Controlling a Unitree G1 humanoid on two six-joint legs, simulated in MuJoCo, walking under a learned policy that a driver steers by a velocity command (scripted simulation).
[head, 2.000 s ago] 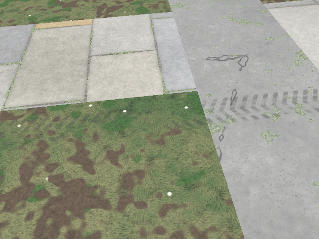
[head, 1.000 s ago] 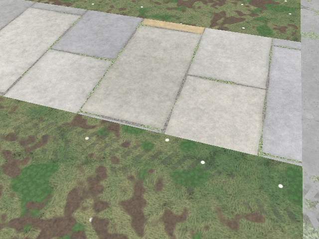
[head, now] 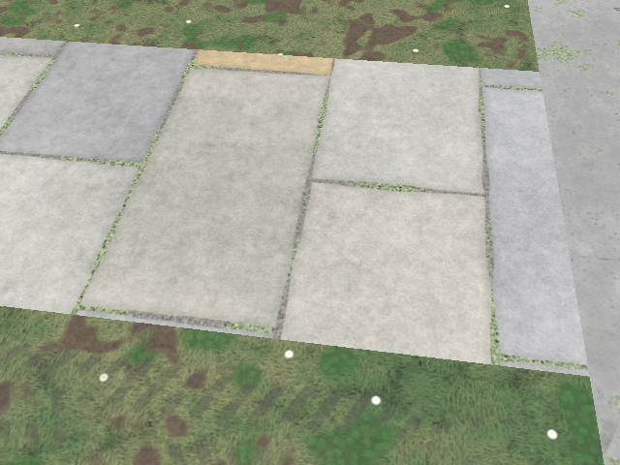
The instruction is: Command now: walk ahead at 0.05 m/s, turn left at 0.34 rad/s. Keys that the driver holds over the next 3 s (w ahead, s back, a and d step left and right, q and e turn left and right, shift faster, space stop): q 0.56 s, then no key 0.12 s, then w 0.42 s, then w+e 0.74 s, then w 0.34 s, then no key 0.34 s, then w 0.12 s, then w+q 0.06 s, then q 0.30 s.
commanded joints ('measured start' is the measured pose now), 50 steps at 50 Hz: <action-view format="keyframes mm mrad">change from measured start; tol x32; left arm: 1 -52 186 58 -55 -8 -5 33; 50 141 278 68 60 -66 -43 -16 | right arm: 1 55 -66 -20 -54 -2 12 -8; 50 -52 -88 -15 -199 15 -103 52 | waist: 1 -7 -158 -141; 11 -37 286 10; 33 42 110 -134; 36 2 -339 -127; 50 36 -186 16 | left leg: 1 48 21 17 -27 56 10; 8 262 -33 111 -399 208 113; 12 241 279 -504 -792 357 390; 32 346 76 -430 -567 664 257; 36 -79 -183 -146 -144 -152 74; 39 -207 -109 -136 46 52 42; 50 234 -73 79 -523 260 73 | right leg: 1 105 -289 208 -237 -19 -195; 8 82 -270 77 -142 -173 -84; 11 -314 32 48 514 -545 111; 16 -285 -4 165 673 -216 95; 30 -27 48 176 181 -250 105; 35 403 -257 434 -147 259 -82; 39 338 -251 533 -293 -459 -166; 50 141 -203 327 -279 -306 -148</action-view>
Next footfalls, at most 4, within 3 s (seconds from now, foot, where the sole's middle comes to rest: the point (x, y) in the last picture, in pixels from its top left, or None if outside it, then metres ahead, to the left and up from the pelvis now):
0.18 left None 0.03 0.14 -0.77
0.68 right None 0.09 -0.07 -0.77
1.06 left None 0.05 0.21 -0.77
1.56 right None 0.45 0.12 -0.77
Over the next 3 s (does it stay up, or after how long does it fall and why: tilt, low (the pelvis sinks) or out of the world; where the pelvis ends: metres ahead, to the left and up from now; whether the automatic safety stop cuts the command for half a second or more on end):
stays up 0.85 0.27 0.00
